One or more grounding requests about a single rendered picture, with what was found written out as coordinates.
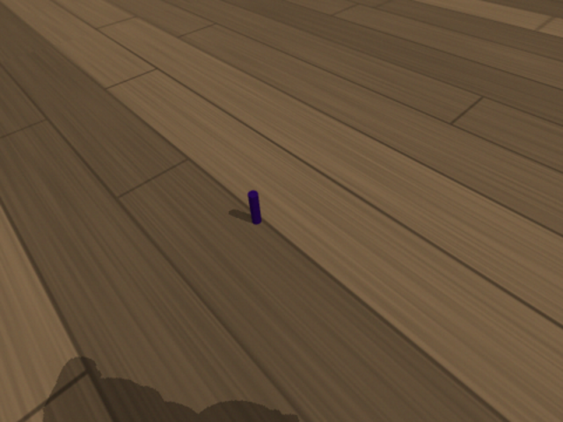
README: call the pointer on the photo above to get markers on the can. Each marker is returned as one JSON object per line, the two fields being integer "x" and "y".
{"x": 253, "y": 198}

